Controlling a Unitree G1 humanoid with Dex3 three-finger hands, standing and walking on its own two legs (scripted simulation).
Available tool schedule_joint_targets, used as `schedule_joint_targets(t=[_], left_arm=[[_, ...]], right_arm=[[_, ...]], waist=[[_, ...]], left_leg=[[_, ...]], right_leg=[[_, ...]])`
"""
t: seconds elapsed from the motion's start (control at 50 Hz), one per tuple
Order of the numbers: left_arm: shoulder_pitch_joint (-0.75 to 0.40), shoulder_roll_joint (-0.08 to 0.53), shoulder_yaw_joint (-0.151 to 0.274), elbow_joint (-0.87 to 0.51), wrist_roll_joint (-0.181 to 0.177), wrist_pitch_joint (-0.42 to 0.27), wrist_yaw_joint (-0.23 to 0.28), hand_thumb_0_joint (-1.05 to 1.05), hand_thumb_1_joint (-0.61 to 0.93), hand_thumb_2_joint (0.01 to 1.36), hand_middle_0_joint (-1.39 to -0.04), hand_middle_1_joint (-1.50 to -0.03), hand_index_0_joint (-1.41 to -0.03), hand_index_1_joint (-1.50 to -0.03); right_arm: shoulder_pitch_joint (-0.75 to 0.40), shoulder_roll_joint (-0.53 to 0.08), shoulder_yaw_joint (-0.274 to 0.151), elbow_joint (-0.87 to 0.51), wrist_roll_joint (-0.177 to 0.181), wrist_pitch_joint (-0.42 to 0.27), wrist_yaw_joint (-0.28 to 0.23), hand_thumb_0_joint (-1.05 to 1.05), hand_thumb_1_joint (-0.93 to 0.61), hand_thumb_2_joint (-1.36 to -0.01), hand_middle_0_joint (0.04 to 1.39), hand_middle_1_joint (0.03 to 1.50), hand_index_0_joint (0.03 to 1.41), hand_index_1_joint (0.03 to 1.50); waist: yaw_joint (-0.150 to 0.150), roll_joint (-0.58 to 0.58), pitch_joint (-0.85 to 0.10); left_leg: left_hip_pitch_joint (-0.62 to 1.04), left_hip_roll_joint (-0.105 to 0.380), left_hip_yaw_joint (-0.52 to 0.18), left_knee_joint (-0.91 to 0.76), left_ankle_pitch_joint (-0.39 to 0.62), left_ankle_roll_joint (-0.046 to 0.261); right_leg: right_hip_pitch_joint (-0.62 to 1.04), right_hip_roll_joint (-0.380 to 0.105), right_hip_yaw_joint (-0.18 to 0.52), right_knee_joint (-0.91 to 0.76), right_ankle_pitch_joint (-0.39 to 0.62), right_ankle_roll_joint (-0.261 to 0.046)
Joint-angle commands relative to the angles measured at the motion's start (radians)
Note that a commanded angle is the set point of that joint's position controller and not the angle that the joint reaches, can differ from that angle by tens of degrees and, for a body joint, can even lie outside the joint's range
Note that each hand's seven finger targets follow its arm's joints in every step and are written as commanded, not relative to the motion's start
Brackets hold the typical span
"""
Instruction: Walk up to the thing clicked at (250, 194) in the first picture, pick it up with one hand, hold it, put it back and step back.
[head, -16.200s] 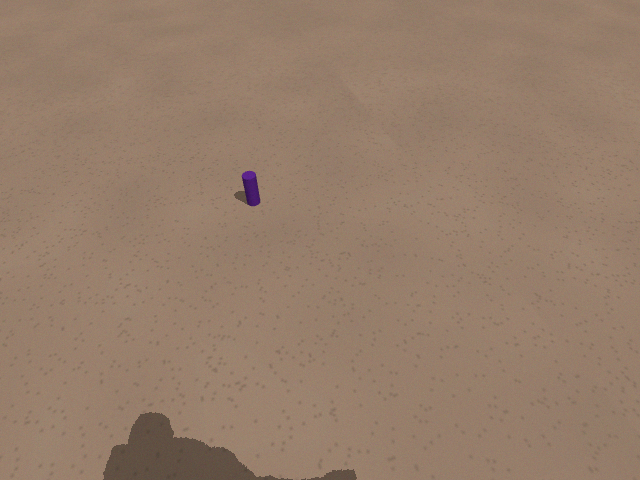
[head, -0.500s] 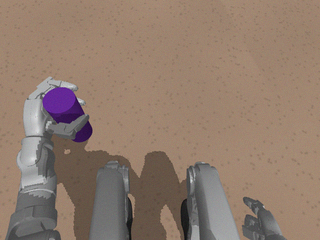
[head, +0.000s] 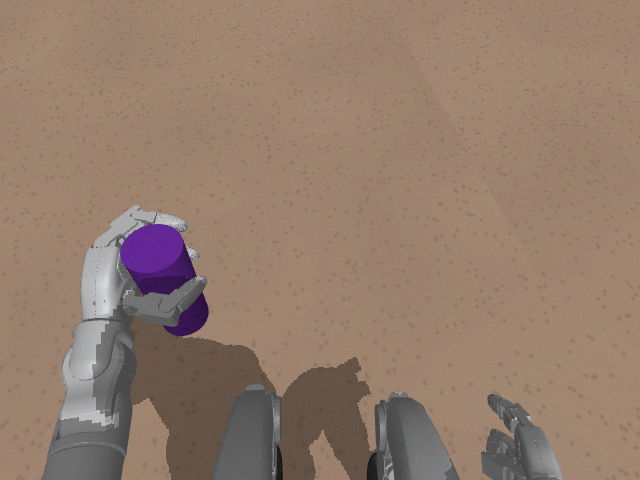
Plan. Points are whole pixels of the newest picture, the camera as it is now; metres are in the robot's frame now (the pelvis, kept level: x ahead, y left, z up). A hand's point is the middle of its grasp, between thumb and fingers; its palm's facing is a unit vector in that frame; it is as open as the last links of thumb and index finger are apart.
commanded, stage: lift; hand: left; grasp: from the side
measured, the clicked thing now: (171, 285) +0.36 +0.20 +0.00
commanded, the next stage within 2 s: hold in 1.08 s
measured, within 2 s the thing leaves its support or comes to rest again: neither
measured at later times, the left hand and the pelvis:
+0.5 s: hand (138, 234) +0.35 +0.19 +0.13, palm faces +0.08 -1.00 -0.04, open 9.0 cm; pelvis +0.02 +0.00 +0.09, yaw +1 degrees
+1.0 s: hand (133, 203) +0.36 +0.18 +0.17, palm faces +0.07 -1.00 -0.02, open 9.0 cm; pelvis +0.03 +0.00 +0.12, yaw +1 degrees
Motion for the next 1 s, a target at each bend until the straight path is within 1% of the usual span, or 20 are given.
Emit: schedule_joint_targets(t=[0.0, 0.04, 0.08, 0.12, 0.18, 0.3, 0.34, 0.38, 0.42, 0.5, 0.58, 0.66, 0.68, 0.78, 0.8, 0.82, 0.86, 0.9, 0.94, 0.98], left_arm=[[-0.195, 0.151, 0.038, -0.216, -0.003, -0.081, 0.002, 0.0, 0.222, 1.221, -1.253, -1.377, -1.28, -1.364], [-0.189, 0.114, 0.003, -0.198, -0.004, -0.079, -0.009, 0.0, 0.243, 1.214, -1.257, -1.373, -1.284, -1.359], [-0.215, 0.159, 0.048, -0.207, -0.003, -0.082, -0.003, 0.0, 0.24, 1.198, -1.254, -1.369, -1.282, -1.353], [-0.211, 0.14, 0.026, -0.199, -0.002, -0.089, -0.007, 0.0, 0.233, 1.198, -1.255, -1.366, -1.283, -1.35], [-0.206, 0.126, 0.032, -0.173, -0.011, -0.099, -0.006, 0.0, 0.227, 1.207, -1.263, -1.374, -1.288, -1.363], [-0.214, 0.139, 0.022, -0.194, -0.003, -0.113, -0.01, 0.0, 0.212, 1.21, -1.275, -1.375, -1.295, -1.367], [-0.222, 0.101, -0.017, -0.193, -0.001, -0.115, -0.014, 0.0, 0.233, 1.22, -1.279, -1.384, -1.299, -1.375], [-0.217, 0.125, 0.016, -0.176, -0.003, -0.115, 0.0, 0.0, 0.244, 1.232, -1.296, -1.4, -1.316, -1.392], [-0.233, 0.113, 0.006, -0.193, -0.007, -0.122, -0.001, 0.0, 0.219, 1.247, -1.292, -1.41, -1.312, -1.404], [-0.197, 0.108, 0.007, -0.165, -0.003, -0.119, 0.001, 0.0, 0.238, 1.242, -1.291, -1.409, -1.313, -1.4], [-0.234, 0.098, -0.006, -0.177, -0.007, -0.122, 0.0, 0.0, 0.209, 1.24, -1.281, -1.404, -1.302, -1.396], [-0.227, 0.104, -0.003, -0.155, 0.005, -0.123, 0.0, 0.0, 0.217, 1.245, -1.267, -1.403, -1.288, -1.395], [-0.229, 0.089, -0.015, -0.144, 0.002, -0.126, -0.006, 0.0, 0.209, 1.256, -1.279, -1.414, -1.299, -1.409], [-0.228, 0.087, -0.007, -0.129, -0.002, -0.125, -0.008, 0.0, 0.239, 1.259, -1.266, -1.407, -1.287, -1.401], [-0.252, 0.094, -0.005, -0.14, -0.001, -0.131, -0.009, 0.0, 0.228, 1.263, -1.264, -1.409, -1.285, -1.404], [-0.214, 0.07, -0.013, -0.084, 0.001, -0.128, -0.011, 0.0, 0.215, 1.268, -1.271, -1.419, -1.292, -1.414], [-0.281, 0.114, 0.009, -0.16, 0.004, -0.139, -0.007, 0.0, 0.228, 1.262, -1.268, -1.409, -1.287, -1.405], [-0.231, 0.072, -0.019, -0.116, 0.0, -0.133, -0.011, 0.0, 0.237, 1.26, -1.265, -1.406, -1.285, -1.401], [-0.241, 0.087, -0.002, -0.122, -0.005, -0.137, -0.011, 0.0, 0.243, 1.269, -1.268, -1.414, -1.286, -1.411], [-0.258, 0.087, -0.019, -0.139, 0.001, -0.136, -0.015, 0.0, 0.236, 1.264, -1.262, -1.406, -1.278, -1.404]], right_arm=[[0.053, -0.141, -0.06, -0.089, -0.004, -0.049, -0.011, 0.0, -0.894, -0.893, 0.201, 0.3, 0.2, 0.3], [0.064, -0.142, -0.058, -0.09, -0.005, -0.054, -0.009, 0.0, -0.891, -0.892, 0.201, 0.3, 0.2, 0.3], [0.063, -0.145, -0.063, -0.087, -0.006, -0.058, -0.008, 0.0, -0.895, -0.893, 0.201, 0.3, 0.2, 0.3], [0.059, -0.141, -0.058, -0.091, -0.007, -0.059, -0.005, 0.0, -0.892, -0.892, 0.201, 0.3, 0.2, 0.3], [0.055, -0.139, -0.056, -0.092, -0.005, -0.065, -0.003, 0.0, -0.897, -0.894, 0.201, 0.3, 0.2, 0.3], [0.074, -0.137, -0.055, -0.091, -0.012, -0.064, -0.008, 0.0, -0.901, -0.895, 0.2, 0.3, 0.2, 0.3], [0.073, -0.132, -0.05, -0.092, -0.015, -0.064, -0.005, 0.0, -0.899, -0.895, 0.2, 0.3, 0.2, 0.3], [0.075, -0.137, -0.056, -0.09, -0.013, -0.064, -0.006, 0.0, -0.903, -0.896, 0.2, 0.3, 0.2, 0.3], [0.075, -0.132, -0.052, -0.091, -0.015, -0.065, -0.003, 0.0, -0.903, -0.896, 0.2, 0.3, 0.2, 0.3], [0.092, -0.133, -0.056, -0.086, -0.016, -0.058, -0.006, 0.0, -0.904, -0.896, 0.2, 0.3, 0.2, 0.3], [0.091, -0.127, -0.053, -0.086, -0.019, -0.058, -0.006, 0.0, -0.902, -0.896, 0.2, 0.3, 0.2, 0.3], [0.089, -0.128, -0.055, -0.078, -0.021, -0.051, -0.006, 0.0, -0.902, -0.896, 0.2, 0.3, 0.2, 0.3], [0.084, -0.127, -0.053, -0.079, -0.023, -0.052, -0.005, 0.0, -0.902, -0.896, 0.2, 0.3, 0.2, 0.3], [0.091, -0.125, -0.053, -0.071, -0.025, -0.047, -0.006, 0.0, -0.899, -0.896, 0.2, 0.3, 0.2, 0.3], [0.085, -0.126, -0.054, -0.073, -0.026, -0.047, -0.006, 0.0, -0.9, -0.897, 0.2, 0.3, 0.2, 0.3], [0.081, -0.124, -0.053, -0.075, -0.026, -0.045, -0.003, 0.0, -0.902, -0.897, 0.2, 0.3, 0.2, 0.3], [0.081, -0.128, -0.057, -0.075, -0.026, -0.043, -0.006, 0.0, -0.902, -0.897, 0.2, 0.3, 0.2, 0.3], [0.08, -0.123, -0.05, -0.079, -0.027, -0.04, -0.004, 0.0, -0.898, -0.896, 0.2, 0.3, 0.2, 0.3], [0.08, -0.127, -0.056, -0.07, -0.025, -0.044, -0.006, 0.0, -0.903, -0.898, 0.2, 0.3, 0.2, 0.3], [0.077, -0.134, -0.058, -0.073, -0.025, -0.041, -0.008, 0.0, -0.903, -0.899, 0.2, 0.3, 0.2, 0.3]], waist=[[-0.011, 0.033, -0.397], [-0.024, 0.031, -0.38], [-0.001, 0.06, -0.364], [-0.01, 0.049, -0.334], [-0.001, 0.04, -0.296], [-0.001, 0.033, -0.302], [-0.012, 0.04, -0.275], [-0.001, 0.013, -0.255], [0.0, 0.027, -0.256], [0.002, 0.01, -0.252], [-0.005, 0.0, -0.239], [0.008, 0.017, -0.212], [-0.003, 0.01, -0.201], [0.002, -0.01, -0.188], [-0.002, 0.005, -0.184], [-0.001, -0.003, -0.168], [0.005, 0.016, -0.202], [-0.003, -0.015, -0.161], [0.002, -0.006, -0.178], [-0.005, 0.002, -0.175]], left_leg=[[0.455, -0.037, 0.002, -0.256, 0.224, 0.043], [0.501, -0.036, -0.002, -0.294, 0.252, 0.042], [0.547, -0.036, 0.002, -0.33, 0.241, 0.037], [0.567, -0.035, -0.006, -0.378, 0.212, 0.033], [0.594, -0.036, -0.009, -0.428, 0.181, 0.03], [0.677, -0.041, 0.016, -0.479, 0.254, 0.032], [0.697, -0.041, 0.013, -0.507, 0.244, 0.03], [0.701, -0.041, 0.014, -0.531, 0.236, 0.031], [0.724, -0.041, 0.015, -0.554, 0.23, 0.028], [0.777, -0.039, 0.018, -0.582, 0.301, 0.026], [0.788, -0.044, 0.036, -0.594, 0.34, 0.033], [0.826, -0.042, 0.036, -0.638, 0.321, 0.029], [0.835, -0.041, 0.032, -0.648, 0.312, 0.028], [0.846, -0.043, 0.042, -0.665, 0.36, 0.032], [0.852, -0.044, 0.044, -0.669, 0.348, 0.031], [0.858, -0.043, 0.039, -0.681, 0.332, 0.03], [0.877, -0.045, 0.047, -0.688, 0.33, 0.029], [0.864, -0.047, 0.044, -0.702, 0.313, 0.03], [0.891, -0.046, 0.052, -0.702, 0.345, 0.029], [0.905, -0.045, 0.05, -0.709, 0.358, 0.029]], right_leg=[[0.293, 0.023, 0.022, -0.296, 0.297, -0.025], [0.32, 0.025, 0.011, -0.323, 0.324, -0.028], [0.336, 0.023, 0.013, -0.356, 0.304, -0.03], [0.357, 0.025, 0.002, -0.382, 0.278, -0.032], [0.382, 0.023, 0.0, -0.42, 0.251, -0.031], [0.495, 0.021, 0.009, -0.496, 0.329, -0.026], [0.501, 0.025, -0.001, -0.511, 0.319, -0.026], [0.536, 0.023, -0.001, -0.54, 0.312, -0.024], [0.548, 0.023, 0.001, -0.555, 0.305, -0.025], [0.603, 0.026, -0.005, -0.583, 0.368, -0.024], [0.669, 0.02, 0.013, -0.625, 0.43, -0.015], [0.683, 0.02, 0.011, -0.654, 0.401, -0.019], [0.684, 0.022, 0.007, -0.66, 0.391, -0.018], [0.738, 0.023, 0.009, -0.682, 0.446, -0.015], [0.735, 0.021, 0.013, -0.688, 0.437, -0.015], [0.728, 0.023, 0.009, -0.69, 0.415, -0.017], [0.749, 0.019, 0.015, -0.705, 0.416, -0.016], [0.761, 0.022, 0.011, -0.715, 0.402, -0.014], [0.776, 0.021, 0.016, -0.721, 0.434, -0.013], [0.77, 0.021, 0.016, -0.724, 0.448, -0.015]])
